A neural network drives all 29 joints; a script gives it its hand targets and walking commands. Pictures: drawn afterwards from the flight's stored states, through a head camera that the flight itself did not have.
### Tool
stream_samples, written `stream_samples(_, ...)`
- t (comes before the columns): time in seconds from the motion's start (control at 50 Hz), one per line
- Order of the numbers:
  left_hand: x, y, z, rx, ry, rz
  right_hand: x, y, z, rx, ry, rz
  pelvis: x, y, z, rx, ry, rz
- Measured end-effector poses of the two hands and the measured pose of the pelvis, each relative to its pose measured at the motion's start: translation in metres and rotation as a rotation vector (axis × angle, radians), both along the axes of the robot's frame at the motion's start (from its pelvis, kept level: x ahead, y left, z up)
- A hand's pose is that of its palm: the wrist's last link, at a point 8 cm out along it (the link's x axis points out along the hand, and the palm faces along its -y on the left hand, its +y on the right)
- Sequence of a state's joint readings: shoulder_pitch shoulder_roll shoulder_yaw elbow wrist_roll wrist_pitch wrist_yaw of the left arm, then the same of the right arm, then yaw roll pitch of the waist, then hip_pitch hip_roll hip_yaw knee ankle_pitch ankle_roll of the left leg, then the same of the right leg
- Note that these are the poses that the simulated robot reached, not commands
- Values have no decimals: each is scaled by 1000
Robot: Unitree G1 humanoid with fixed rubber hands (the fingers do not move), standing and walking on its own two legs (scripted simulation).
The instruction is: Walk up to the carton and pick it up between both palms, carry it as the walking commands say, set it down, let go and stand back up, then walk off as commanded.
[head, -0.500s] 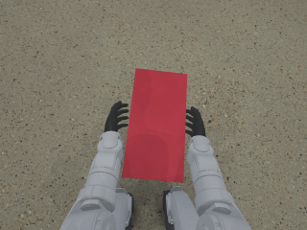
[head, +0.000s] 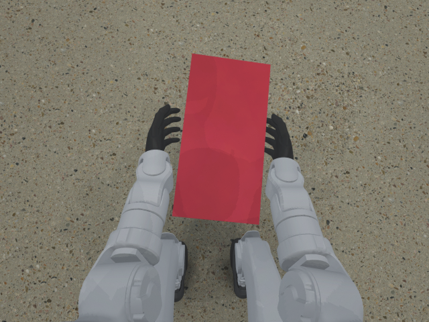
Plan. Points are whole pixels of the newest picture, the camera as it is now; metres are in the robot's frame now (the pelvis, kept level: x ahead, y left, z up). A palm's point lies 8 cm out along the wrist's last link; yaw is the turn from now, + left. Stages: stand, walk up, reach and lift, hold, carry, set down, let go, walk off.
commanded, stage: set down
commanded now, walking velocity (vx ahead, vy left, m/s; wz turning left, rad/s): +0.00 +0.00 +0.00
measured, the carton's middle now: (216, 151) +0.45 -0.01 -0.18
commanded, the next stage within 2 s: none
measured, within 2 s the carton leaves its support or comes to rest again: neither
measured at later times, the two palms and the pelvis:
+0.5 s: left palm (164, 143) +0.46 +0.10 -0.17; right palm (269, 147) +0.46 -0.13 -0.17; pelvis +0.00 +0.00 -0.07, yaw +0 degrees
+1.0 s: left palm (168, 141) +0.49 +0.11 -0.25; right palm (259, 143) +0.49 -0.12 -0.25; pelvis -0.01 +0.00 -0.13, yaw +1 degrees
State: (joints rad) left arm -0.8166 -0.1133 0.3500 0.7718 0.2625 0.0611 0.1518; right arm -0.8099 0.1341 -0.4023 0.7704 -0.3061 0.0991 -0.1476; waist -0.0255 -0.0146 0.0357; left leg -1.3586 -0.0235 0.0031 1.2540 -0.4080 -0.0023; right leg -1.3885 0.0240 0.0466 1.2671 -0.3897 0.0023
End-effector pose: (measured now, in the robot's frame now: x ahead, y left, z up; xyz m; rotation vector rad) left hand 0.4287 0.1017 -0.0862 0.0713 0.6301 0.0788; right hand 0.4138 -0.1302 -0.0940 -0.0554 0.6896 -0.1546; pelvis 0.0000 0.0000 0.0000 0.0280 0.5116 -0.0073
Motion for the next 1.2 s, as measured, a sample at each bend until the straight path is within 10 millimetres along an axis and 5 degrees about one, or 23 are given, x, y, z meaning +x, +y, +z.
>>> stream_samples(0.82, 55, 8, -129, -50, 27, 69, 66, 8, -126, -14, 22, 47, -11, 2, -115, 8, 168, 4)
stream_samples(1.2, 79, 4, -207, -44, 23, 67, 90, 4, -204, -17, 18, 56, -26, -1, -154, 13, 105, 8)
